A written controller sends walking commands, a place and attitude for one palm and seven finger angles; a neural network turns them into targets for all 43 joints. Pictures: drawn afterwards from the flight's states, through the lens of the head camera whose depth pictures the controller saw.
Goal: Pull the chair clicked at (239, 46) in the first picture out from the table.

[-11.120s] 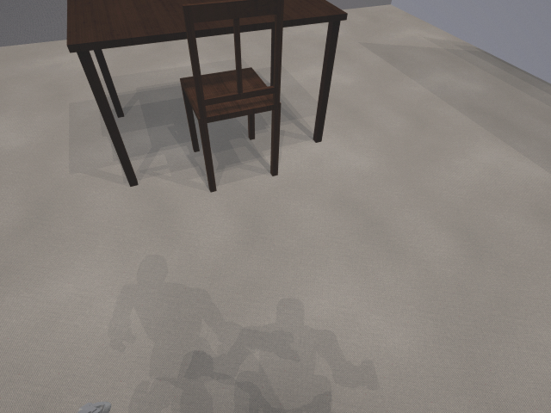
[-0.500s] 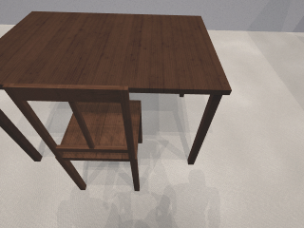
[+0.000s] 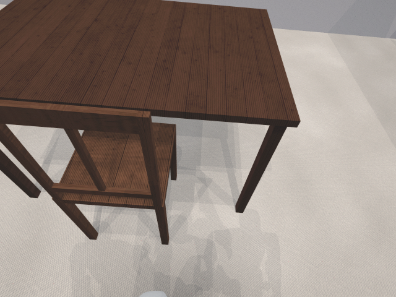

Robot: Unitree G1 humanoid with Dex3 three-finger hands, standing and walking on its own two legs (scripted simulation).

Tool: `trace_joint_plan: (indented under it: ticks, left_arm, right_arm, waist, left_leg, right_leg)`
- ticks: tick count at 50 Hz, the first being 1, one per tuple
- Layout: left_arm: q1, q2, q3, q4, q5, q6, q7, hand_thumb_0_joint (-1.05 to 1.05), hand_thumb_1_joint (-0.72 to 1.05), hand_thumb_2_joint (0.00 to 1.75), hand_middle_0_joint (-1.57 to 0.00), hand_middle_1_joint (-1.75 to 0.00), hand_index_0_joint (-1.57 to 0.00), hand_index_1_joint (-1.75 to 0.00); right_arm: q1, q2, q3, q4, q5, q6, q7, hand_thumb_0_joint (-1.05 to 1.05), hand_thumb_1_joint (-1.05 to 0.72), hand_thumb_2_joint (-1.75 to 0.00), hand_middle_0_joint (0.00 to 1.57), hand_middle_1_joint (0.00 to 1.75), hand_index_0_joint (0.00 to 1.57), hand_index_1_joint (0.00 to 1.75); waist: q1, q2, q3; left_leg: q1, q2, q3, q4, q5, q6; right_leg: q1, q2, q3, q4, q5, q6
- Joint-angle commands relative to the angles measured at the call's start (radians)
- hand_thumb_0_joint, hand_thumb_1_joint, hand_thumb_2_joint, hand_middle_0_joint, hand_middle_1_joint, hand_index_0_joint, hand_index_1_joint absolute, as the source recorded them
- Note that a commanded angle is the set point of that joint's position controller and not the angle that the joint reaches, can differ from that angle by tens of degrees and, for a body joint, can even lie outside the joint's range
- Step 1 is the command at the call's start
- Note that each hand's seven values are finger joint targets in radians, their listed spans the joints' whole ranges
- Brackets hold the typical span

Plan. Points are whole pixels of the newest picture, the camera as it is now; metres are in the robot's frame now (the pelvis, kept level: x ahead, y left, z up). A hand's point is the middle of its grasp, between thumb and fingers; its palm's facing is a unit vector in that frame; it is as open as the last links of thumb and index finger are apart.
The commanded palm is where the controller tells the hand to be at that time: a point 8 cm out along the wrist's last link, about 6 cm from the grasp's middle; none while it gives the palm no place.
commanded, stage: come to a stop and stand still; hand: left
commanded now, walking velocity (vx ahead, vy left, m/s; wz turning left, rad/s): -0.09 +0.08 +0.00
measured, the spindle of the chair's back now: (88, 163) +0.43 +0.34 -0.09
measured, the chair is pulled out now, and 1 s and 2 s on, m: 0.00 0.00 0.00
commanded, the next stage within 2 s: none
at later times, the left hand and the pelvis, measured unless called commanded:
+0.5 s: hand out of the picture +0.00 +0.20 -0.17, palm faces +0.00 -0.97 -0.26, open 7.3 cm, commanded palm none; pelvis -0.01 +0.01 +0.00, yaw +0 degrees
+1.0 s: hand out of the picture +0.00 +0.22 -0.17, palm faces -0.04 -0.98 -0.18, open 7.3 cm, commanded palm none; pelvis -0.02 +0.05 +0.00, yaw -2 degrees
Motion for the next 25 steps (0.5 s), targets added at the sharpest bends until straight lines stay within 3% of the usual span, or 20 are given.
trace_joint_plan:
  ticks: [1, 2, 3, 4, 5, 6, 8, 11, 15, 18, 19, 20, 21, 23, 24, 25]
  left_arm:
    - [0.043, 0.107, 0.01, -0.019, -0.021, -0.021, 0.009, 0.0, 0.9, 0.9, -0.2, -0.3, -0.2, -0.3]
    - [0.062, 0.089, 0.009, -0.018, -0.024, -0.017, 0.009, 0.0, 0.9, 0.9, -0.2, -0.3, -0.2, -0.3]
    - [0.088, 0.056, 0.005, -0.015, -0.027, -0.011, 0.017, 0.0, 0.9, 0.9, -0.2, -0.3, -0.2, -0.3]
    - [0.096, 0.043, -0.002, -0.01, -0.018, -0.002, 0.023, 0.0, 0.9, 0.9, -0.2, -0.3, -0.2, -0.3]
    - [0.097, 0.039, -0.007, 0.0, -0.016, 0.003, 0.024, 0.0, 0.9, 0.9, -0.2, -0.3, -0.2, -0.3]
    - [0.092, 0.057, -0.007, 0.009, -0.016, 0.004, 0.023, 0.0, 0.9, 0.9, -0.2, -0.3, -0.2, -0.3]
    - [0.087, 0.075, -0.007, 0.009, -0.017, 0.002, 0.02, 0.0, 0.9, 0.9, -0.2, -0.3, -0.2, -0.3]
    - [0.075, 0.092, -0.002, -0.007, -0.018, 0.0, 0.021, 0.0, 0.9, 0.9, -0.2, -0.3, -0.2, -0.3]
    - [0.04, 0.095, 0.002, -0.033, -0.017, 0.0, 0.021, 0.0, 0.9, 0.9, -0.2, -0.3, -0.2, -0.3]
    - [0.031, 0.086, 0.0, -0.038, -0.016, 0.0, 0.016, 0.0, 0.9, 0.9, -0.2, -0.3, -0.2, -0.3]
    - [-0.001, 0.235, -0.021, -0.104, -0.003, -0.007, 0.025, 0.0, 0.9, 0.9, -0.2, -0.3, -0.2, -0.3]
    - [-0.016, 0.183, 0.002, -0.12, -0.004, -0.007, 0.028, 0.0, 0.9, 0.9, -0.2, -0.3, -0.2, -0.3]
    - [-0.014, 0.158, 0.002, -0.121, -0.002, -0.007, 0.03, 0.0, 0.9, 0.9, -0.2, -0.3, -0.2, -0.3]
    - [-0.026, 0.167, 0.001, -0.151, -0.007, -0.006, 0.029, 0.0, 0.9, 0.9, -0.2, -0.3, -0.2, -0.3]
    - [-0.03, 0.169, -0.002, -0.16, -0.006, -0.007, 0.032, 0.0, 0.9, 0.9, -0.2, -0.3, -0.2, -0.3]
    - [-0.039, 0.177, 0.002, -0.163, -0.01, -0.009, 0.033, 0.0, 0.9, 0.9, -0.2, -0.3, -0.2, -0.3]
  right_arm:
    - [0.12, -0.008, 0.022, -0.003, 0.013, -0.025, 0.008, 0.0, -0.9, -0.9, 0.2, 0.3, 0.2, 0.3]
    - [0.13, -0.052, 0.014, -0.005, 0.009, -0.037, 0.001, 0.0, -0.9, -0.9, 0.2, 0.3, 0.2, 0.3]
    - [0.111, -0.089, 0.012, -0.015, 0.009, -0.038, -0.006, 0.0, -0.9, -0.9, 0.2, 0.3, 0.2, 0.3]
    - [0.091, -0.093, 0.01, -0.022, 0.011, -0.031, -0.009, 0.0, -0.9, -0.9, 0.2, 0.3, 0.2, 0.3]
    - [0.044, -0.092, 0.018, -0.027, 0.009, -0.028, -0.012, 0.0, -0.9, -0.9, 0.2, 0.3, 0.2, 0.3]
    - [0.018, -0.077, 0.023, -0.032, 0.012, -0.027, -0.012, 0.0, -0.9, -0.9, 0.2, 0.3, 0.2, 0.3]
    - [0.015, -0.07, 0.022, -0.045, 0.012, -0.024, -0.01, 0.0, -0.9, -0.9, 0.2, 0.3, 0.2, 0.3]
    - [0.038, -0.085, 0.012, -0.052, 0.007, -0.02, -0.006, 0.0, -0.9, -0.9, 0.2, 0.3, 0.2, 0.3]
    - [0.037, -0.093, 0.005, -0.061, 0.002, -0.017, 0.001, 0.0, -0.9, -0.9, 0.2, 0.3, 0.2, 0.3]
    - [0.024, -0.084, 0.008, -0.061, 0.002, -0.017, 0.008, 0.0, -0.9, -0.9, 0.2, 0.3, 0.2, 0.3]
    - [-0.025, -0.177, -0.009, -0.164, -0.004, -0.005, 0.014, 0.0, -0.9, -0.9, 0.2, 0.3, 0.2, 0.3]
    - [-0.006, -0.177, -0.031, -0.176, -0.004, -0.021, 0.018, 0.0, -0.9, -0.9, 0.2, 0.3, 0.2, 0.3]
    - [0.006, -0.144, -0.029, -0.17, -0.004, -0.017, 0.018, 0.0, -0.9, -0.9, 0.2, 0.3, 0.2, 0.3]
    - [0.035, -0.128, -0.025, -0.186, -0.006, -0.005, 0.025, 0.0, -0.9, -0.9, 0.2, 0.3, 0.2, 0.3]
    - [0.049, -0.111, -0.016, -0.186, -0.011, -0.001, 0.031, 0.0, -0.9, -0.9, 0.2, 0.3, 0.2, 0.3]
    - [0.044, -0.108, -0.016, -0.188, -0.011, 0.0, 0.031, 0.0, -0.9, -0.9, 0.2, 0.3, 0.2, 0.3]
  waist:
    - [-0.06, 0.019, -0.056]
    - [-0.05, 0.056, -0.077]
    - [-0.028, 0.118, -0.08]
    - [-0.018, 0.099, -0.037]
    - [-0.006, 0.158, 0.021]
    - [-0.002, 0.172, 0.046]
    - [-0.008, 0.124, 0.055]
    - [-0.018, 0.06, -0.031]
    - [-0.024, 0.027, -0.064]
    - [-0.021, 0.001, -0.023]
    - [-0.044, 0.044, 0.088]
    - [-0.032, 0.034, -0.015]
    - [-0.041, -0.024, -0.067]
    - [-0.048, -0.08, -0.057]
    - [-0.046, -0.108, -0.068]
    - [-0.049, -0.083, -0.052]
  left_leg:
    - [0.269, 0.006, -0.044, -0.395, 0.361, 0.013]
    - [0.323, 0.079, -0.109, -0.402, 0.605, 0.044]
    - [0.324, 0.168, -0.191, -0.372, 0.804, 0.102]
    - [0.271, 0.191, -0.192, -0.372, 0.799, 0.128]
    - [0.224, 0.178, -0.203, -0.395, 0.742, 0.134]
    - [0.201, 0.154, -0.205, -0.414, 0.693, 0.128]
    - [0.207, 0.12, -0.185, -0.418, 0.621, 0.101]
    - [0.276, 0.112, -0.168, -0.39, 0.647, 0.087]
    - [0.28, 0.114, -0.172, -0.412, 0.591, 0.084]
    - [0.235, 0.106, -0.172, -0.456, 0.444, 0.079]
    - [0.23, 0.045, -0.196, -0.452, 0.405, 0.056]
    - [0.213, 0.088, -0.186, -0.365, 0.341, 0.065]
    - [0.199, 0.07, -0.174, -0.332, 0.306, 0.065]
    - [0.154, 0.026, -0.134, -0.27, 0.216, 0.052]
    - [0.129, 0.008, -0.11, -0.25, 0.211, 0.051]
    - [0.113, 0.003, -0.105, -0.238, 0.21, 0.049]
  right_leg:
    - [-0.036, -0.211, 0.168, -0.018, 0.63, -0.028]
    - [-0.041, -0.175, 0.16, 0.013, 0.524, 0.024]
    - [-0.06, -0.147, 0.149, -0.007, 0.346, 0.07]
    - [-0.055, -0.134, 0.145, -0.032, 0.203, 0.089]
    - [-0.053, -0.137, 0.159, -0.059, 0.158, 0.096]
    - [-0.039, -0.15, 0.168, -0.08, 0.191, 0.097]
    - [-0.041, -0.172, 0.187, -0.102, 0.288, 0.09]
    - [-0.024, -0.194, 0.188, -0.084, 0.391, 0.08]
    - [-0.024, -0.188, 0.19, -0.069, 0.333, 0.06]
    - [-0.035, -0.185, 0.196, -0.102, 0.242, 0.058]
    - [-0.148, -0.15, 0.207, -0.111, 0.103, 0.091]
    - [-0.147, -0.179, 0.208, -0.084, 0.069, 0.088]
    - [-0.116, -0.191, 0.232, -0.099, 0.13, 0.074]
    - [-0.118, -0.239, 0.277, -0.14, 0.08, 0.037]
    - [-0.083, -0.25, 0.287, -0.136, 0.131, 0.038]
    - [-0.087, -0.263, 0.286, -0.124, 0.179, 0.024]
